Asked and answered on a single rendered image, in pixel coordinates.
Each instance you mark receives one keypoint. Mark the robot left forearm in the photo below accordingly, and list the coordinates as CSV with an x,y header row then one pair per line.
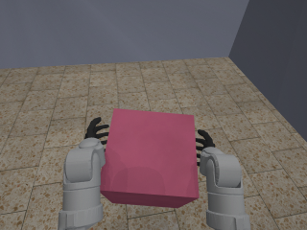
x,y
81,197

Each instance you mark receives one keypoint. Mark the left robot hand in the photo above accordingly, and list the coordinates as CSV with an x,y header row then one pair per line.
x,y
92,129

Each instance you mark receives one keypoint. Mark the robot right forearm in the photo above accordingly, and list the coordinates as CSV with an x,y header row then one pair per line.
x,y
224,184

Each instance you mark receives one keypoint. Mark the right robot hand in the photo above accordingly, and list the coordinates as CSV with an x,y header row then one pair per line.
x,y
207,142

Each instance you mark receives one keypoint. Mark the carton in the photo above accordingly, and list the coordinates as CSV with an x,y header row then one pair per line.
x,y
151,159

